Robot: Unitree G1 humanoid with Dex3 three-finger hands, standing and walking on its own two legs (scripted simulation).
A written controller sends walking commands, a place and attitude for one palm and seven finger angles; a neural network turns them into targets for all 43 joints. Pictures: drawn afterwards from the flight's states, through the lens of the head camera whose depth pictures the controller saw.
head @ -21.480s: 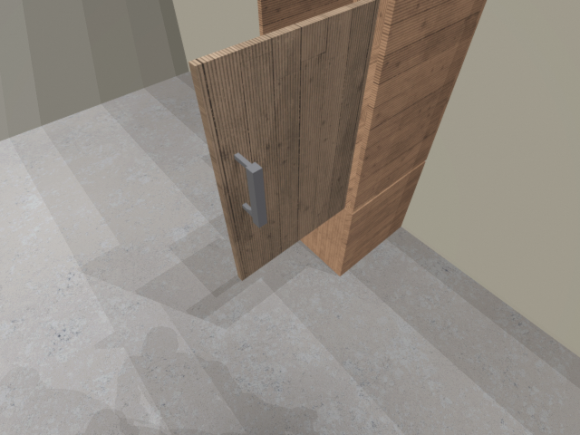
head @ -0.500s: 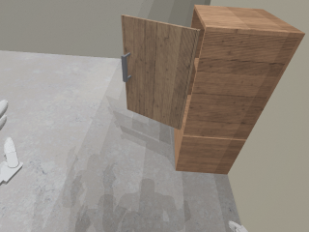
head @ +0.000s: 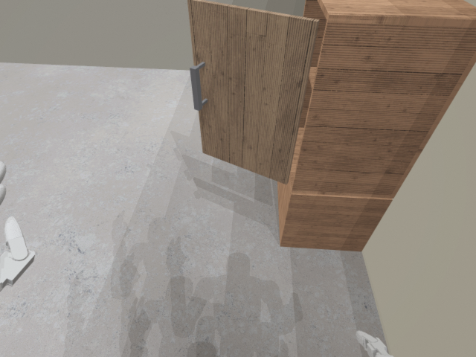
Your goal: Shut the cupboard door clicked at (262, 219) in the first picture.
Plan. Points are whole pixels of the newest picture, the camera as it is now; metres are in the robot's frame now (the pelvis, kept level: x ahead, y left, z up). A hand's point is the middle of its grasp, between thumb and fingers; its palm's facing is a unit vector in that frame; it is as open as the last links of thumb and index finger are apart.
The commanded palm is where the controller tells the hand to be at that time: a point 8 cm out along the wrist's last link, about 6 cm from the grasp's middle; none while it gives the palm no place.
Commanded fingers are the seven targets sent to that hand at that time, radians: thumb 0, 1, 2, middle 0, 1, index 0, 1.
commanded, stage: stop stepping back and stand still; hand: left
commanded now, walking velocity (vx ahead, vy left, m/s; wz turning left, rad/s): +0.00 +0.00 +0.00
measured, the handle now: (200, 86) +0.95 +0.18 +0.00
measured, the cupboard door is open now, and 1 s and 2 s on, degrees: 65 65 65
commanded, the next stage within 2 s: let the arm hang, fingers relaxed in 0.54 s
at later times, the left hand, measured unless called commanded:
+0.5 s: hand (24, 243) +0.22 +0.29 +0.16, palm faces +0.42 -0.79 -0.45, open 7.4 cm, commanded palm +0.16 +0.32 +0.18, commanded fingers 0.00 0.90 0.90 -0.20 -0.30 -0.20 -0.30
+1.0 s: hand out of the picture +0.01 +0.21 -0.17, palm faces +0.00 -0.99 -0.17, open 7.1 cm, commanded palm none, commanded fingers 0.00 0.90 0.90 -0.20 -0.30 -0.20 -0.30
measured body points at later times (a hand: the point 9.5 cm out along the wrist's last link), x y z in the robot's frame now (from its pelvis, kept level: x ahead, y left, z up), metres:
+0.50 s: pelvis +0.02 +0.02 +0.00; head +0.01 +0.03 +0.45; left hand +0.19 +0.33 +0.18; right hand +0.18 -0.21 -0.08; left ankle +0.03 +0.13 -0.73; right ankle -0.01 -0.08 -0.73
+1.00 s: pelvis -0.02 +0.03 +0.00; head -0.01 +0.05 +0.45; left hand +0.01 +0.26 -0.16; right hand +0.02 -0.23 -0.13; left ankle +0.03 +0.13 -0.73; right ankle -0.01 -0.08 -0.73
